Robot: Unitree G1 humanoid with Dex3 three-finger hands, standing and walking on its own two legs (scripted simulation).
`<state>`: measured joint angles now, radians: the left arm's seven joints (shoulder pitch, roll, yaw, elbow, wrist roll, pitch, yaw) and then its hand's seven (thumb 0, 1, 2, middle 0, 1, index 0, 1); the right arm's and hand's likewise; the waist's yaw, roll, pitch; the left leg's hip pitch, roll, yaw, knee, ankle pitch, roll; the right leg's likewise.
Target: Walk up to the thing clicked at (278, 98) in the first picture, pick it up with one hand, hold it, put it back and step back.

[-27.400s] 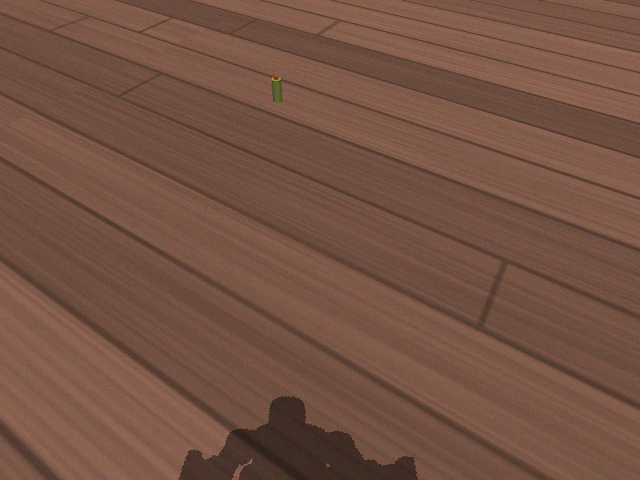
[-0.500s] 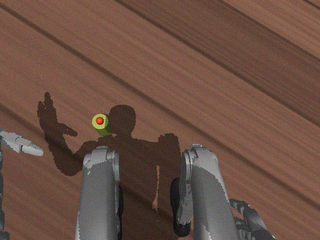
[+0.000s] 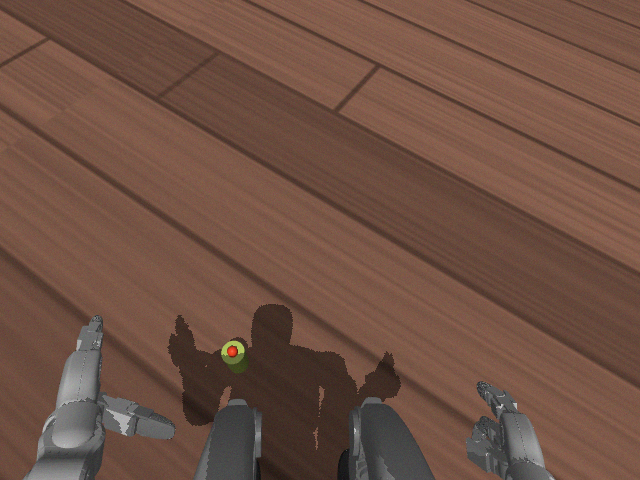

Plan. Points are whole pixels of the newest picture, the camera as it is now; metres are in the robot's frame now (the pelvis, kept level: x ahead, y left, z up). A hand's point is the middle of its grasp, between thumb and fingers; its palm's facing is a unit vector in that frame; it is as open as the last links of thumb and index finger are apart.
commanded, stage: home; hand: left
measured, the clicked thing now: (235, 356) +0.38 +0.16 -0.55
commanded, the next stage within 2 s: none
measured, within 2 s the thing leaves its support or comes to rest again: neither
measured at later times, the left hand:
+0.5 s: hand (117, 434) +0.19 +0.19 +0.03, palm faces +0.12 -0.94 -0.31, open 17.7 cm
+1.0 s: hand (130, 431) +0.19 +0.18 +0.03, palm faces +0.11 -0.95 -0.30, open 17.6 cm
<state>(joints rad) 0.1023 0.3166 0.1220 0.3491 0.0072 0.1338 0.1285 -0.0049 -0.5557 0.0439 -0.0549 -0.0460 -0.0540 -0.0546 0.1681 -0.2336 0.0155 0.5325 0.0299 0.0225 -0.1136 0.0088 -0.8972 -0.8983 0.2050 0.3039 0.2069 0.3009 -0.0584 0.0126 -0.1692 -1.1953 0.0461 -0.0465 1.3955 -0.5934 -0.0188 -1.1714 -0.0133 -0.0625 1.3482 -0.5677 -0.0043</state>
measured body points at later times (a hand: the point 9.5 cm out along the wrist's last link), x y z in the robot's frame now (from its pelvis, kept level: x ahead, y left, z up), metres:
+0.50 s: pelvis +0.02 +0.01 +0.08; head +0.04 +0.00 +0.53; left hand +0.18 +0.24 +0.05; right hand +0.20 -0.23 +0.02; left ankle +0.03 +0.13 -0.60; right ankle +0.04 -0.12 -0.60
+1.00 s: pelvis +0.02 +0.00 +0.09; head +0.04 -0.01 +0.54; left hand +0.18 +0.23 +0.05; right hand +0.18 -0.24 +0.01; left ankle +0.03 +0.13 -0.60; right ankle +0.04 -0.12 -0.60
